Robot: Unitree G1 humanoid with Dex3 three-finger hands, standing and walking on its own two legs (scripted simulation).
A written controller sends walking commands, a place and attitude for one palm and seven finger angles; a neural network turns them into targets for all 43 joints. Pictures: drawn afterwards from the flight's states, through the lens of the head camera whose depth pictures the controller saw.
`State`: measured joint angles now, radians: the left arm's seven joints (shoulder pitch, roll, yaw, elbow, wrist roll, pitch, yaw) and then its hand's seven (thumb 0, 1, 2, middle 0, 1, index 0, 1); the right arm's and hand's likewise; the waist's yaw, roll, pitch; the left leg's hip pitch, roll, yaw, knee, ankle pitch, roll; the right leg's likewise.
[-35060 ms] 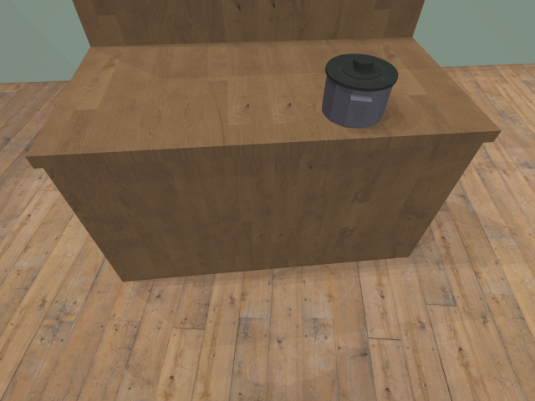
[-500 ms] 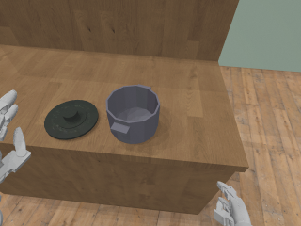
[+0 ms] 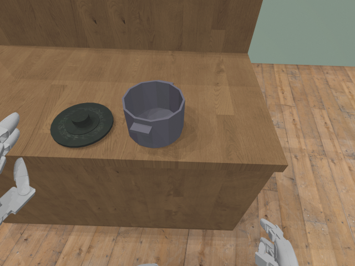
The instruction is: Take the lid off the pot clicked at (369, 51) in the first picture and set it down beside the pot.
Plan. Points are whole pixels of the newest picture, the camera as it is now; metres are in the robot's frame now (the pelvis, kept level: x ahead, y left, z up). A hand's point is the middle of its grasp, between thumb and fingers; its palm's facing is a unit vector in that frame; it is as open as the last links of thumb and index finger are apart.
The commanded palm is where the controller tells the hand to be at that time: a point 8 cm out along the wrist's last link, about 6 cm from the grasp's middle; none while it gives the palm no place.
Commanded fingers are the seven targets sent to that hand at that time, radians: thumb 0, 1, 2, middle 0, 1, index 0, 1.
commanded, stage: step back with the hand held close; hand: left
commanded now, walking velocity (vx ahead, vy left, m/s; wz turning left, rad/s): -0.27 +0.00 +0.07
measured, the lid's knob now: (80, 117) +0.51 +0.34 +0.00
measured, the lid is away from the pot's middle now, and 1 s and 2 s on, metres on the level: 0.23 0.23 0.23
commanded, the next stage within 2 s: stop stepping back and stand still in 0.70 s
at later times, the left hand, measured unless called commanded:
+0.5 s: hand (15, 235) +0.13 +0.23 +0.17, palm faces +0.25 -0.86 -0.44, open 7.5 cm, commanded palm +0.06 +0.29 +0.19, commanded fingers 0.00 0.90 0.90 -0.20 -0.30 -0.20 -0.30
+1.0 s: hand out of the picture -0.04 +0.27 +0.17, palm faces +0.24 -0.85 -0.46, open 7.5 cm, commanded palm -0.08 +0.34 +0.19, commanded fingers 0.00 0.90 0.90 -0.20 -0.30 -0.20 -0.30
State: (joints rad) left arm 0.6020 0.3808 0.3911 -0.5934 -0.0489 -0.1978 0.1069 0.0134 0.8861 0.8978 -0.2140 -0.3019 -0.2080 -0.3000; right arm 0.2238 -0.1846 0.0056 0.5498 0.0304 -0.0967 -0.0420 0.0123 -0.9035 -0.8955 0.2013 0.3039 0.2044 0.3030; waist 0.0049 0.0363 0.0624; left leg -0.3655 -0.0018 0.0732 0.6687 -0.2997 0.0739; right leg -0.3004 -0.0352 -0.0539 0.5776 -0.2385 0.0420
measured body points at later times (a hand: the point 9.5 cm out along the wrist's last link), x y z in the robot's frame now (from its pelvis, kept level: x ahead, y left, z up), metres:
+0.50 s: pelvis -0.08 +0.01 +0.00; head -0.05 +0.03 +0.45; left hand +0.11 +0.27 +0.19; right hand +0.10 -0.21 -0.07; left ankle +0.06 +0.07 -0.72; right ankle -0.12 -0.15 -0.72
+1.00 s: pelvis -0.20 +0.05 -0.03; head -0.22 +0.11 +0.42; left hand -0.06 +0.32 +0.20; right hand -0.05 -0.17 -0.08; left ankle -0.12 +0.08 -0.65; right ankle -0.26 -0.09 -0.72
